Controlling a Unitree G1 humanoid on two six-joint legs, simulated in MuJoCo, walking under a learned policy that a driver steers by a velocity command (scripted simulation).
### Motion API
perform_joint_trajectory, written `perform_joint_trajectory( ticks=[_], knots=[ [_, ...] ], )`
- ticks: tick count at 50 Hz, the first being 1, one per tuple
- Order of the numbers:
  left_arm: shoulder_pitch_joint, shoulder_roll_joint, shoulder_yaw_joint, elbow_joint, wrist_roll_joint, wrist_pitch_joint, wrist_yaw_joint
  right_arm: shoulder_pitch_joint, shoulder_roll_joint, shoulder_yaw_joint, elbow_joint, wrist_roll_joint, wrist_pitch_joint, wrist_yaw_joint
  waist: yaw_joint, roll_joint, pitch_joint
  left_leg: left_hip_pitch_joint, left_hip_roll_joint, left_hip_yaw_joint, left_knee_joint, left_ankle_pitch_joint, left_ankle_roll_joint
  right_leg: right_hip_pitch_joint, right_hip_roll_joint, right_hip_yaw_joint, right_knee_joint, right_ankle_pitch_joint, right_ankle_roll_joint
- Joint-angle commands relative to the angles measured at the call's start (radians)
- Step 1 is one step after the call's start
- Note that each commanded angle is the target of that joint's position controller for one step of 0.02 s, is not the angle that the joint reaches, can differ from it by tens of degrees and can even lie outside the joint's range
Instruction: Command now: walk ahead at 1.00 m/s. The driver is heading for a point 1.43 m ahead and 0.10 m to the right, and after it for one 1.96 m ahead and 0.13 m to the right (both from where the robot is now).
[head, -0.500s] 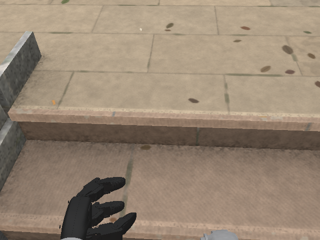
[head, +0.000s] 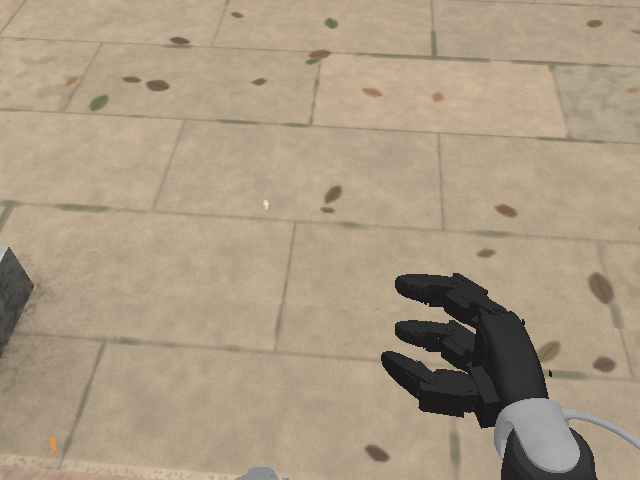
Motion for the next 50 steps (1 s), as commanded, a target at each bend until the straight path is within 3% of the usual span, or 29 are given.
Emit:
perform_joint_trajectory(
  ticks=[1, 2, 3, 4, 5, 6, 8, 11, 14, 16, 17, 19, 20, 21, 22, 23, 25, 27, 29, 32, 35, 38, 40, 41, 42, 43, 44, 46, 50],
  knots=[
    [-0.239, 0.380, 0.115, -0.230, 0.017, -0.060, -0.007, 0.493, -0.287, -0.134, 0.092, -0.010, 0.023, 0.003, -0.300, -0.070, -0.381, 0.920, -0.074, -0.065, -0.489, -0.028, 0.023, -0.124, -0.172, 0.093, 0.588, 1.566, -0.046],
    [-0.206, 0.228, 0.100, -0.278, 0.047, -0.077, -0.035, 0.470, -0.403, -0.178, 0.123, -0.043, 0.011, 0.008, -0.223, 0.145, -0.359, 1.033, 0.124, -0.503, -0.695, 0.024, 0.152, -0.349, 0.025, 0.141, 1.078, 0.437, 0.002],
    [-0.174, 0.120, 0.093, -0.335, 0.041, -0.075, -0.064, 0.505, -0.423, -0.202, 0.187, -0.038, 0.027, -0.003, -0.190, 0.303, -0.403, 1.156, 0.283, -1.076, -1.022, 0.123, 0.243, -0.699, 0.219, 0.270, 1.628, -0.071, 0.038],
    [-0.242, 0.031, 0.062, -0.424, 0.083, -0.062, -0.054, 0.452, -0.364, -0.201, 0.222, -0.020, 0.010, 0.007, -0.117, 0.120, -0.325, 1.117, 0.304, -1.096, -1.046, -0.149, 0.219, -0.917, 0.169, 0.308, 1.904, -0.082, 0.021],
    [-0.365, -0.038, 0.031, -0.493, 0.108, -0.053, -0.045, 0.450, -0.274, -0.178, 0.301, -0.006, -0.008, 0.012, -0.086, 0.049, -0.137, 1.016, 0.280, -0.962, -1.033, -0.233, 0.184, -1.081, 0.128, 0.257, 1.986, -0.094, -0.015],
    [-0.478, -0.107, -0.004, -0.543, 0.120, -0.036, -0.037, 0.517, -0.202, -0.161, 0.403, -0.026, -0.023, 0.012, -0.076, -0.006, 0.020, 0.952, 0.242, -0.766, -1.002, -0.157, 0.146, -1.244, 0.122, 0.274, 2.055, -0.175, -0.056],
    [-0.463, -0.183, -0.049, -0.558, 0.098, 0.015, -0.024, 0.602, -0.111, -0.137, 0.512, -0.043, -0.038, 0.020, -0.032, 0.071, 0.108, 0.895, 0.199, -0.484, -1.041, -0.024, 0.056, -1.402, 0.119, 0.248, 2.205, -0.314, -0.086],
    [-0.614, -0.154, -0.064, -0.645, 0.052, 0.060, 0.011, 0.527, -0.132, -0.121, 0.545, -0.038, -0.065, 0.031, 0.058, 0.093, 0.225, 0.608, 0.212, -0.308, -1.254, 0.041, 0.022, -1.382, 0.094, 0.182, 2.093, -0.467, -0.055],
    [-0.812, -0.153, -0.101, -0.745, 0.059, 0.078, 0.023, 0.616, -0.194, -0.109, 0.602, 0.007, -0.067, 0.014, 0.061, 0.029, 0.246, 0.546, 0.171, -0.169, -1.468, 0.069, 0.007, -1.315, 0.000, -0.009, 1.758, -0.467, -0.041],
    [-0.631, -0.068, -0.085, -0.660, 0.051, 0.068, -0.016, 0.551, -0.219, -0.104, 0.527, 0.065, -0.064, -0.014, 0.120, -0.047, 0.052, 0.318, 0.116, -0.065, -1.549, 0.643, 0.060, -0.468, 0.002, -0.140, 1.306, -0.200, -0.043],
    [-0.567, -0.034, -0.062, -0.625, 0.044, 0.065, -0.020, 0.643, -0.346, -0.132, 0.512, 0.078, -0.086, -0.014, 0.114, -0.030, -0.121, 0.463, 0.155, -0.077, -1.418, 1.200, 0.076, -0.259, 0.077, -0.174, 1.253, -0.199, -0.041],
    [-0.362, 0.042, -0.006, -0.567, 0.039, 0.093, -0.016, 0.651, -0.592, -0.219, 0.447, 0.039, -0.094, -0.015, 0.199, 0.179, -0.322, 0.957, 0.238, -0.119, -0.991, 1.883, 0.068, -0.316, 0.137, -0.150, 1.033, -0.492, -0.018],
    [-0.332, 0.096, 0.010, -0.564, 0.049, 0.098, -0.012, 0.601, -0.588, -0.240, 0.416, 0.012, -0.095, 0.006, 0.235, 0.246, -0.323, 1.048, 0.257, -0.132, -0.705, 1.976, 0.050, -0.315, 0.154, -0.063, 0.881, -0.625, -0.045],
    [-0.244, 0.243, 0.063, -0.532, 0.072, 0.089, -0.014, 0.577, -0.469, -0.235, 0.376, 0.003, -0.105, 0.018, 0.235, 0.126, -0.342, 0.949, 0.148, -0.193, -0.274, 1.425, 0.020, -0.240, 0.013, 0.294, 0.688, -0.778, -0.124],
    [-0.230, 0.284, 0.081, -0.434, 0.074, 0.084, -0.020, 0.554, -0.255, -0.202, 0.284, 0.006, -0.117, 0.064, 0.143, -0.217, -0.316, 0.514, -0.126, -0.260, 0.194, 0.266, -0.034, -0.125, -0.159, 0.898, 0.265, -0.821, -0.228],
    [-0.325, 0.225, 0.082, -0.430, 0.079, 0.073, -0.023, 0.567, -0.166, -0.184, 0.218, -0.020, -0.112, 0.057, 0.066, -0.105, -0.254, 0.276, -0.105, -0.391, 0.546, 0.244, -0.025, -0.136, -0.240, 1.088, 0.118, -0.871, -0.207],
    [-0.322, 0.085, 0.046, -0.300, 0.072, 0.036, -0.030, 0.409, -0.109, -0.146, 0.129, -0.035, -0.092, 0.030, 0.003, 0.088, 0.039, 0.053, -0.034, -0.300, 0.669, 0.172, 0.009, -0.325, -0.233, 0.797, 0.186, -0.691, -0.173],
    [-0.237, -0.018, 0.024, -0.184, 0.091, 0.018, -0.032, 0.390, -0.023, -0.094, 0.099, -0.033, -0.026, 0.012, -0.064, 0.093, 0.118, -0.035, -0.021, -0.332, 0.718, 0.042, 0.027, -0.423, -0.144, 0.449, 0.219, -0.469, -0.079],
    [-0.358, -0.001, 0.017, -0.198, 0.082, 0.006, -0.036, 0.401, -0.122, -0.104, 0.098, -0.005, 0.022, 0.009, -0.153, 0.080, 0.201, 0.086, 0.011, -0.306, 0.281, 0.040, -0.006, -0.594, -0.069, 0.237, 0.063, -0.414, -0.006],
    [-0.324, 0.126, 0.033, -0.202, 0.054, -0.022, -0.012, 0.322, -0.254, -0.122, 0.080, -0.025, 0.017, 0.028, -0.138, 0.077, 0.178, 0.389, 0.072, -0.107, -0.267, 0.275, -0.077, -0.646, 0.014, 0.095, -0.127, -0.137, -0.050],
    [-0.236, 0.235, 0.061, -0.210, 0.031, -0.046, -0.009, 0.249, -0.213, -0.117, 0.097, -0.006, -0.004, 0.061, -0.068, 0.078, 0.079, 0.680, 0.063, -0.063, -0.643, 0.529, -0.043, -0.410, -0.027, 0.069, -0.244, 0.084, -0.056],
    [-0.113, 0.271, 0.073, -0.202, 0.056, -0.027, -0.007, 0.171, -0.255, -0.131, 0.099, -0.012, -0.004, 0.051, -0.019, -0.056, 0.044, 0.588, -0.018, 0.024, -0.824, 0.404, -0.022, 0.065, -0.107, 0.056, -0.082, 0.775, -0.021],
    [-0.082, 0.294, 0.082, -0.197, 0.101, 0.004, 0.014, 0.357, -0.329, -0.166, 0.151, -0.020, 0.000, 0.027, -0.123, -0.120, -0.072, 0.777, -0.083, 0.020, -0.885, 0.270, 0.009, 0.171, -0.145, 0.053, 0.257, 1.022, 0.004],
    [-0.132, 0.309, 0.089, -0.217, 0.104, 0.021, 0.025, 0.566, -0.361, -0.183, 0.217, -0.026, -0.003, 0.012, -0.224, -0.100, -0.151, 1.008, -0.050, -0.028, -0.942, 0.295, 0.034, 0.069, -0.132, 0.024, 0.537, 0.972, 0.022],
    [-0.160, 0.257, 0.080, -0.264, 0.107, 0.026, 0.028, 0.715, -0.423, -0.206, 0.242, -0.050, -0.002, -0.004, -0.273, -0.053, -0.263, 1.313, 0.108, -0.203, -0.789, 0.054, 0.072, -0.219, -0.075, 0.058, 0.898, 0.578, 0.003],
    [-0.039, 0.076, 0.033, -0.338, 0.049, 0.015, -0.006, 0.625, -0.504, -0.217, 0.229, -0.090, -0.018, 0.002, -0.088, 0.335, -0.354, 1.596, 0.404, -0.779, -0.884, -0.043, 0.230, -0.698, 0.125, 0.124, 1.302, -0.473, 0.050],
    [-0.146, 0.153, 0.042, -0.357, 0.051, -0.001, 0.001, 0.624, -0.438, -0.219, 0.223, -0.056, -0.012, 0.016, -0.161, 0.205, -0.389, 1.545, 0.370, -0.961, -1.060, -0.085, 0.227, -0.793, 0.111, 0.192, 1.383, -0.400, 0.018],
    [-0.321, 0.175, 0.031, -0.400, 0.061, -0.003, 0.003, 0.559, -0.347, -0.192, 0.270, -0.043, -0.029, 0.013, -0.110, 0.014, -0.097, 1.236, 0.320, -0.675, -1.111, 0.080, 0.162, -0.842, 0.007, 0.177, 1.284, -0.267, 0.019],
    [-0.360, 0.121, 0.004, -0.464, 0.095, 0.058, -0.036, 0.607, -0.300, -0.163, 0.344, -0.019, -0.049, 0.001, 0.006, 0.078, 0.076, 0.948, 0.220, -0.450, -1.235, 0.127, 0.098, -0.870, -0.073, 0.154, 1.153, -0.335, 0.061]
  ],
)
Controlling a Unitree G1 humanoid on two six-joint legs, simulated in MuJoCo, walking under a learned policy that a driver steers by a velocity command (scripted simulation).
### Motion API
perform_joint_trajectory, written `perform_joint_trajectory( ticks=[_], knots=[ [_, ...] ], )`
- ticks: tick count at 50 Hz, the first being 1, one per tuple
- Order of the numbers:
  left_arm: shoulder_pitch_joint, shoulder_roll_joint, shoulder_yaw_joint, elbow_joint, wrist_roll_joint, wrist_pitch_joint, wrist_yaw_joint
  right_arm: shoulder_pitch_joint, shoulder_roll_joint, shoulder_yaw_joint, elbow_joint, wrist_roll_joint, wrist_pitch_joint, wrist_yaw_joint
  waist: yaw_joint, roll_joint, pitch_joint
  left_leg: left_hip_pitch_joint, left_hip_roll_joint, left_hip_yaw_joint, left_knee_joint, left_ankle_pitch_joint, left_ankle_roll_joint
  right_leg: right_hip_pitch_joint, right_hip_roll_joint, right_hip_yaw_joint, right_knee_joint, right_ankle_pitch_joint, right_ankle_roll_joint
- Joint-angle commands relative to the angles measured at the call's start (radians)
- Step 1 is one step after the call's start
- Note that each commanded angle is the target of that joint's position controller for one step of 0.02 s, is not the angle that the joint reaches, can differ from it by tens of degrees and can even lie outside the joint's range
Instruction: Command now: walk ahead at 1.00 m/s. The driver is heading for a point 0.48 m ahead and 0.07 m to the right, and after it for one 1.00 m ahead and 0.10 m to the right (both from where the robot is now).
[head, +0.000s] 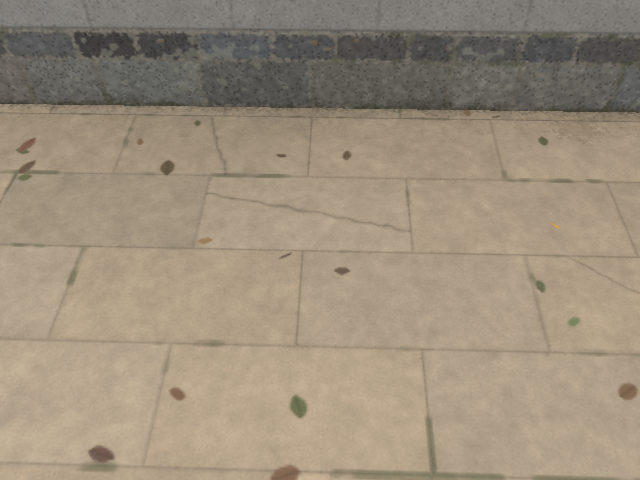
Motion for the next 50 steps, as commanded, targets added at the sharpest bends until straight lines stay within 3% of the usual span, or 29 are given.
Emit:
perform_joint_trajectory(
  ticks=[1, 4, 6, 10, 11, 13, 14, 15, 16, 18, 21, 23, 25, 27, 29, 31, 33, 35, 36, 37, 38, 39, 40, 42, 43, 44, 46, 48, 50],
  knots=[
    [-0.076, 0.037, -0.012, -0.140, 0.021, 0.021, -0.025, 0.036, -0.056, 0.002, -0.024, 0.022, -0.035, 0.000, 0.052, 0.056, 0.119, 0.055, 0.273, -0.332, -0.350, 0.063, 0.150, -0.302, -0.096, 0.004, -0.100, -0.007, 0.028],
    [-0.181, 0.041, -0.028, -0.185, 0.008, 0.011, -0.038, -0.014, -0.086, 0.000, -0.034, 0.023, -0.047, 0.012, 0.062, 0.086, 0.182, -0.087, 0.180, -0.156, -0.432, 0.264, 0.110, -0.149, -0.120, -0.049, -0.443, 0.271, 0.029],
    [-0.256, 0.026, -0.034, -0.182, -0.007, 0.004, -0.050, 0.027, -0.117, -0.007, -0.016, 0.050, -0.060, 0.018, 0.027, 0.043, 0.184, -0.113, 0.183, -0.109, -0.527, 0.354, 0.097, 0.053, -0.077, -0.110, -0.646, 0.495, 0.007],
    [-0.259, 0.073, -0.015, -0.144, -0.005, 0.006, -0.035, 0.109, -0.189, -0.019, 0.029, 0.033, -0.053, 0.007, 0.008, 0.095, 0.120, 0.325, 0.246, 0.003, -0.379, 1.034, 0.048, 0.049, 0.050, -0.224, -0.764, 0.416, -0.064],
    [-0.192, 0.094, -0.004, -0.128, 0.000, 0.009, -0.032, 0.116, -0.202, -0.021, 0.034, 0.014, -0.039, -0.005, 0.046, 0.140, 0.062, 0.385, 0.268, 0.028, -0.235, 1.206, 0.033, 0.109, 0.098, -0.234, -0.758, 0.326, -0.081],
    [0.205, 0.155, 0.037, -0.010, -0.005, 0.015, -0.017, 0.047, -0.226, -0.030, 0.015, -0.016, -0.001, -0.032, 0.245, 0.149, -0.133, 0.308, 0.258, 0.074, 0.306, 1.284, -0.004, 0.497, 0.152, -0.211, -0.779, 0.229, -0.116],
    [0.336, 0.234, 0.070, 0.020, 0.000, 0.025, 0.000, 0.029, -0.183, -0.021, -0.016, -0.019, 0.000, -0.035, 0.275, 0.080, -0.219, 0.070, 0.200, 0.052, 0.706, 0.873, -0.011, 0.740, 0.020, -0.001, -0.704, 0.033, -0.155],
    [0.245, 0.337, 0.096, 0.017, 0.007, 0.033, 0.001, 0.160, -0.035, 0.020, -0.089, 0.037, -0.019, 0.003, 0.075, -0.376, -0.345, -0.376, -0.002, -0.028, 1.135, -0.170, -0.079, 1.018, -0.270, 0.671, -0.928, -0.104, -0.357],
    [0.187, 0.284, 0.102, -0.018, -0.005, 0.044, -0.002, 0.054, -0.098, 0.021, -0.115, 0.017, -0.035, -0.003, 0.130, -0.161, -0.359, -0.512, 0.026, -0.144, 1.178, -0.097, -0.054, 1.005, -0.251, 0.834, -1.080, -0.116, -0.365],
    [0.164, 0.193, 0.082, 0.044, -0.008, 0.035, 0.007, -0.120, -0.093, 0.038, -0.162, 0.000, -0.054, -0.003, 0.078, 0.087, -0.087, -0.511, 0.134, -0.165, 0.995, -0.019, -0.042, 0.671, -0.187, 0.598, -1.114, 0.008, -0.273],
    [0.147, 0.140, 0.060, 0.061, -0.023, 0.015, 0.010, -0.155, -0.066, 0.054, -0.205, -0.039, 0.001, 0.007, -0.016, 0.049, 0.032, -0.407, 0.187, -0.164, 0.813, -0.098, -0.079, 0.350, -0.079, 0.411, -1.152, 0.113, -0.251],
    [0.150, 0.165, 0.063, 0.053, -0.026, -0.001, 0.004, -0.224, -0.061, 0.063, -0.247, -0.036, 0.024, 0.008, -0.023, 0.033, 0.089, -0.414, 0.210, -0.137, 0.662, -0.115, -0.106, 0.232, -0.050, 0.362, -1.200, 0.113, -0.262],
    [0.129, 0.177, 0.068, 0.037, -0.023, -0.006, 0.001, -0.362, -0.052, 0.076, -0.304, -0.020, 0.020, 0.018, -0.004, 0.020, 0.148, -0.341, 0.206, -0.104, 0.450, 0.090, -0.130, 0.110, -0.004, 0.316, -1.263, 0.154, -0.241],
    [0.143, 0.180, 0.071, 0.046, -0.040, -0.019, -0.006, -0.390, -0.029, 0.087, -0.289, -0.009, 0.011, 0.035, 0.024, 0.010, 0.134, -0.190, 0.185, -0.062, 0.233, 0.363, -0.111, 0.101, 0.031, 0.209, -1.291, 0.290, -0.182],
    [0.213, 0.196, 0.074, 0.071, -0.053, -0.036, -0.019, -0.441, -0.043, 0.080, -0.279, 0.006, 0.009, 0.036, 0.083, 0.009, 0.132, -0.162, 0.171, -0.033, 0.134, 0.509, -0.071, 0.237, -0.015, 0.185, -1.329, 0.417, -0.147],
    [0.260, 0.201, 0.070, 0.098, -0.038, -0.038, -0.014, -0.494, -0.058, 0.072, -0.285, 0.010, 0.011, 0.030, 0.124, 0.002, 0.141, -0.237, 0.155, -0.003, 0.054, 0.481, -0.023, 0.459, -0.051, 0.146, -1.293, 0.598, -0.118],
    [0.274, 0.235, 0.072, 0.118, -0.019, -0.034, 0.003, -0.450, -0.090, 0.052, -0.270, 0.003, 0.010, 0.024, 0.092, -0.033, 0.080, -0.211, 0.083, 0.043, 0.026, 0.334, 0.022, 0.639, -0.085, 0.087, -1.149, 0.987, -0.078],
    [0.242, 0.261, 0.075, 0.123, 0.016, -0.012, 0.027, -0.149, -0.146, 0.017, -0.182, 0.013, 0.011, 0.007, -0.060, -0.079, -0.074, 0.038, 0.008, 0.060, 0.048, 0.174, 0.063, 0.682, -0.107, 0.025, -0.787, 1.283, -0.047],
    [0.182, 0.251, 0.070, 0.104, 0.030, -0.003, 0.036, 0.081, -0.188, -0.006, -0.120, 0.010, 0.016, -0.006, -0.182, -0.061, -0.167, 0.308, 0.065, -0.010, 0.105, 0.092, 0.098, 0.497, -0.087, -0.015, -0.478, 1.169, -0.031],
    [0.277, 0.117, 0.037, 0.053, -0.022, -0.007, 0.024, 0.156, -0.299, -0.038, -0.114, -0.027, 0.015, -0.012, -0.118, 0.244, -0.311, 0.640, 0.368, -0.518, 0.093, -0.022, 0.262, 0.113, 0.058, -0.064, 0.042, 0.527, 0.038],
    [0.282, 0.134, 0.029, 0.048, -0.019, -0.026, 0.018, 0.122, -0.260, -0.039, -0.107, 0.002, 0.025, 0.007, -0.102, 0.323, -0.383, 0.721, 0.461, -0.957, -0.127, 0.110, 0.329, -0.110, 0.174, -0.009, 0.192, -0.137, 0.041],
    [0.151, 0.141, 0.024, 0.016, -0.014, -0.030, 0.027, 0.016, -0.208, -0.030, -0.117, 0.005, 0.020, 0.008, -0.071, 0.178, -0.212, 0.609, 0.437, -0.811, -0.113, 0.222, 0.306, -0.216, 0.083, 0.046, 0.212, -0.060, 0.032],
    [0.059, 0.146, 0.014, -0.004, -0.005, -0.035, 0.025, -0.018, -0.154, -0.017, -0.107, 0.018, 0.013, 0.010, -0.062, 0.038, -0.117, 0.442, 0.414, -0.648, -0.110, 0.451, 0.271, -0.187, 0.036, 0.039, 0.127, -0.017, 0.033],
    [0.013, 0.116, 0.004, -0.034, 0.013, -0.014, 0.015, -0.019, -0.081, 0.011, -0.066, 0.025, 0.000, 0.009, 0.002, -0.009, 0.004, 0.207, 0.343, -0.450, -0.141, 0.769, 0.209, -0.121, 0.004, 0.022, -0.015, -0.042, 0.047],
    [-0.028, 0.134, 0.014, -0.051, -0.054, -0.025, 0.005, -0.102, -0.030, 0.027, -0.104, 0.042, -0.023, 0.021, 0.007, 0.056, 0.018, 0.158, 0.321, -0.403, -0.182, 0.730, 0.198, -0.136, -0.030, 0.038, -0.018, -0.062, 0.047],
    [-0.022, 0.129, 0.010, -0.060, -0.060, -0.021, 0.004, -0.127, -0.038, 0.031, -0.098, 0.051, -0.035, 0.024, 0.039, 0.068, 0.017, 0.119, 0.305, -0.373, -0.205, 0.740, 0.187, -0.130, -0.045, 0.033, -0.101, -0.048, 0.052],
    [-0.055, 0.087, -0.006, -0.083, -0.032, -0.020, 0.006, -0.169, -0.087, 0.022, -0.089, 0.050, -0.043, 0.012, 0.070, 0.051, 0.052, -0.041, 0.233, -0.250, -0.236, 0.857, 0.158, -0.053, -0.033, -0.023, -0.352, 0.047, 0.071],
    [-0.122, 0.038, -0.027, -0.094, -0.013, -0.030, -0.003, -0.136, -0.144, 0.006, -0.068, 0.055, -0.035, -0.009, 0.033, 0.047, 0.024, -0.116, 0.153, -0.146, -0.234, 0.821, 0.123, 0.101, 0.017, -0.074, -0.638, 0.307, 0.089],
    [-0.212, 0.041, -0.028, -0.112, -0.008, -0.036, -0.015, -0.036, -0.168, 0.001, -0.029, 0.059, -0.035, -0.018, -0.020, 0.064, -0.011, -0.059, 0.167, -0.165, -0.236, 0.681, 0.101, 0.183, 0.061, -0.062, -0.810, 0.553, 0.085]
  ],
)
